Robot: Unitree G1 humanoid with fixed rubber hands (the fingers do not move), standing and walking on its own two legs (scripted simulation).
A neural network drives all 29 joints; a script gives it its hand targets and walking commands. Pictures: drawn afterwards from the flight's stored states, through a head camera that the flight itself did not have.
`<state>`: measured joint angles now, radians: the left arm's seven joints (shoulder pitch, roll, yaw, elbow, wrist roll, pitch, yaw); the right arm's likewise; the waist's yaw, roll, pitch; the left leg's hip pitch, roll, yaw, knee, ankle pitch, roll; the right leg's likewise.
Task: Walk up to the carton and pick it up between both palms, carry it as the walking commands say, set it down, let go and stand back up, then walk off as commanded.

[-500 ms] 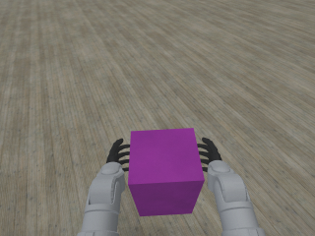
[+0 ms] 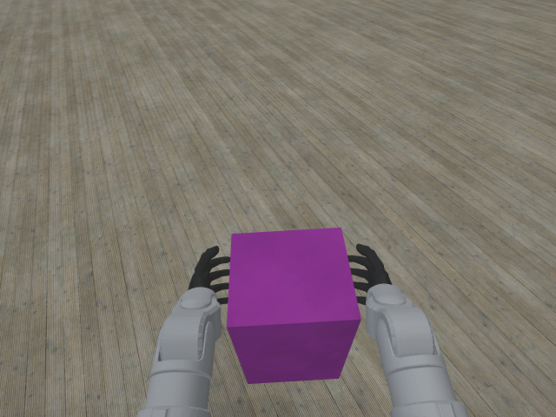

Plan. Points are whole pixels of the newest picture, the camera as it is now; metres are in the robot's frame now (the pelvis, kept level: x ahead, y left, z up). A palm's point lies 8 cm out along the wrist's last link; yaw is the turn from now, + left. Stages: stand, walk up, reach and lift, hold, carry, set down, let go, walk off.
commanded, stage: hold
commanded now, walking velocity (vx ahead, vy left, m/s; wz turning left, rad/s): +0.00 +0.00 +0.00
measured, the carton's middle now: (290, 312) +0.31 +0.00 -0.04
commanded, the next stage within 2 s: set down in 0.10 s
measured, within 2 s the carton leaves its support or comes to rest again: neither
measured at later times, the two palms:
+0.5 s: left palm (198, 308) +0.28 +0.14 +0.03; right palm (375, 317) +0.26 -0.12 +0.03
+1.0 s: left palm (215, 332) +0.30 +0.13 -0.08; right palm (364, 337) +0.28 -0.12 -0.09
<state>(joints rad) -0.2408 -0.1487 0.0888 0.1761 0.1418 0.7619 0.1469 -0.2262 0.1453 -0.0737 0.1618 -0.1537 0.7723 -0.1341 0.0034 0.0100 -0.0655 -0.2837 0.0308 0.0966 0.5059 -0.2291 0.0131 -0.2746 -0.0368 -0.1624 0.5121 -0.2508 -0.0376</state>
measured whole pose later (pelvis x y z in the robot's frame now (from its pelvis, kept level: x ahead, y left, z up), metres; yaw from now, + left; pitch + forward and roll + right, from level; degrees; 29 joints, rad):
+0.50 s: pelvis -0.04 +0.03 -0.01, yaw -5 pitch -9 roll +0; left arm -0.51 -0.23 0.45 0.62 0.40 0.60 0.07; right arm -0.48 0.21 -0.40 0.64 -0.37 0.59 -0.05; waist 0.03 0.01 0.02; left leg -0.19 -0.04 -0.06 0.62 -0.28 0.02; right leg -0.20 0.04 0.05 0.59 -0.24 -0.01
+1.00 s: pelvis -0.06 +0.02 -0.04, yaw -5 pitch +10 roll +1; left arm -0.54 -0.20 0.45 0.67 0.33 0.20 0.06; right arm -0.53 0.20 -0.39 0.67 -0.35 0.21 -0.09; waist 0.04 0.00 0.06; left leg -0.71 -0.06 -0.07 0.82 -0.29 -0.01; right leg -0.74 0.06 0.07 0.82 -0.26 -0.01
